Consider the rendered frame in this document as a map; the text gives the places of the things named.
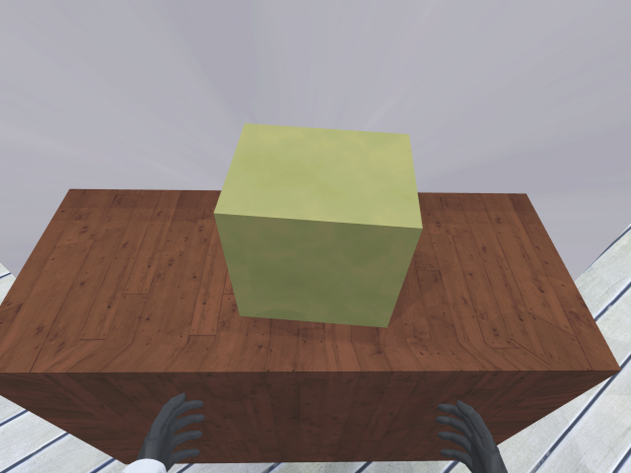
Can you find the pedestal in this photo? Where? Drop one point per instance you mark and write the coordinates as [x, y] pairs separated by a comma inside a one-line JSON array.
[[126, 302]]

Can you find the robot right hand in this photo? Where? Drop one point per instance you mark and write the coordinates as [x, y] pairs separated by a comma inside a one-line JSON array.
[[483, 454]]

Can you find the carton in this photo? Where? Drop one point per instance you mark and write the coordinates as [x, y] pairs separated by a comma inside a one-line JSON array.
[[319, 224]]

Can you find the robot left hand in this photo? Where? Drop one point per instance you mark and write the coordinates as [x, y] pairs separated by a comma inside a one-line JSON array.
[[161, 440]]

